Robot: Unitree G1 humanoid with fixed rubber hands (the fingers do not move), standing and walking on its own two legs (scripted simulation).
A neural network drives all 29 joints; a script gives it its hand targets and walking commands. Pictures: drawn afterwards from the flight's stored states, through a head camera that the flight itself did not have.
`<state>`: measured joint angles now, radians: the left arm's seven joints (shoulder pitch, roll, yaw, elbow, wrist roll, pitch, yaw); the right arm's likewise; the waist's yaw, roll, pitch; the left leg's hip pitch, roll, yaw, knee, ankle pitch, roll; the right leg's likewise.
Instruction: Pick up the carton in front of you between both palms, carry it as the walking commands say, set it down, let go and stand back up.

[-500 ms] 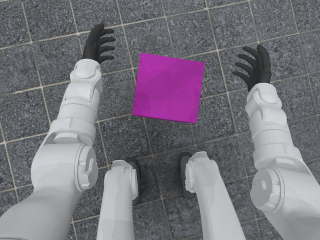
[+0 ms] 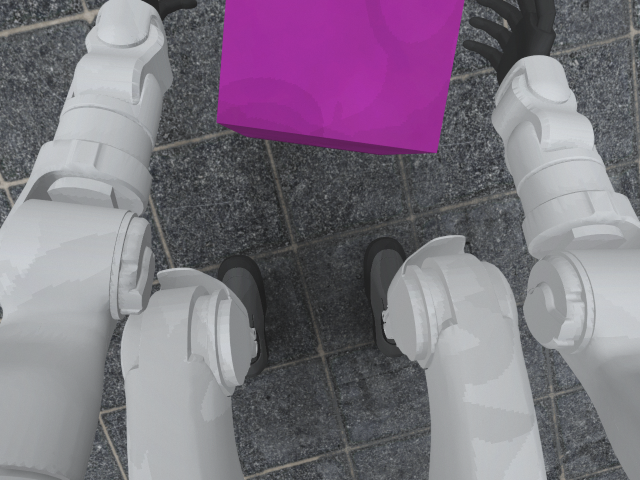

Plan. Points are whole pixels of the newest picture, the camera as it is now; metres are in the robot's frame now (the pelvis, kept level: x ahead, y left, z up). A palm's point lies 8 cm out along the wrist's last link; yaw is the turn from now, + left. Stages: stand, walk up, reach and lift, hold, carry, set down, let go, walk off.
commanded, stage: reach and lift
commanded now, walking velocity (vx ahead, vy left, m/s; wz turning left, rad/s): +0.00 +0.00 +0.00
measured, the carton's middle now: (330, 58) +0.53 -0.04 -0.27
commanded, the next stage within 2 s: none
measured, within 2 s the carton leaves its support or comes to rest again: leaves its support in 0.90 s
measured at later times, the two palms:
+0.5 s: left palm (166, 8) +0.56 +0.13 -0.19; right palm (499, 59) +0.50 -0.21 -0.19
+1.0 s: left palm (180, 6) +0.56 +0.11 -0.18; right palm (495, 29) +0.52 -0.18 -0.16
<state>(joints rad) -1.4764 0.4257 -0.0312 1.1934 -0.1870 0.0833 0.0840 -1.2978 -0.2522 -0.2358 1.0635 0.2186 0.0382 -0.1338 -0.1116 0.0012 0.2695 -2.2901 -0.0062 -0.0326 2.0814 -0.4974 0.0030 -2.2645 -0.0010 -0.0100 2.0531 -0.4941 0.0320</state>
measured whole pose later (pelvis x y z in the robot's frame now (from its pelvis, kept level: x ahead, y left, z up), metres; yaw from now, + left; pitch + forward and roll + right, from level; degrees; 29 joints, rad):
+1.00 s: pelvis +0.01 +0.00 -0.03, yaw +0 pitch +38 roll -3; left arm -1.42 0.29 0.00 1.10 -0.11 0.15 0.16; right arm -1.28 -0.18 -0.28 0.94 0.19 0.16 -0.17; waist -0.10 -0.02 0.23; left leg -2.33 -0.01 -0.03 2.20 -0.53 0.01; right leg -2.31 0.04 0.02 2.17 -0.53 0.06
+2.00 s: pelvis +0.05 +0.00 +0.22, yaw +2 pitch +33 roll -1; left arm -0.70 -0.08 0.37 0.66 0.21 0.34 0.06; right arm -0.64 0.10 -0.44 0.56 -0.20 0.38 -0.03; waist -0.05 0.02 -0.25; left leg -1.47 -0.05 -0.05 1.38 -0.48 -0.01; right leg -1.46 0.04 0.05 1.37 -0.47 0.03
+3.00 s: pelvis +0.09 -0.01 +0.38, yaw +2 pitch -5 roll +0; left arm -0.35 -0.18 0.34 0.40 0.32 0.59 -0.02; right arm -0.35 0.18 -0.33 0.39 -0.32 0.61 0.02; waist 0.00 0.01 0.03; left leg -0.17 -0.02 -0.07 0.48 -0.22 -0.01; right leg -0.17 0.02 0.06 0.47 -0.22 0.00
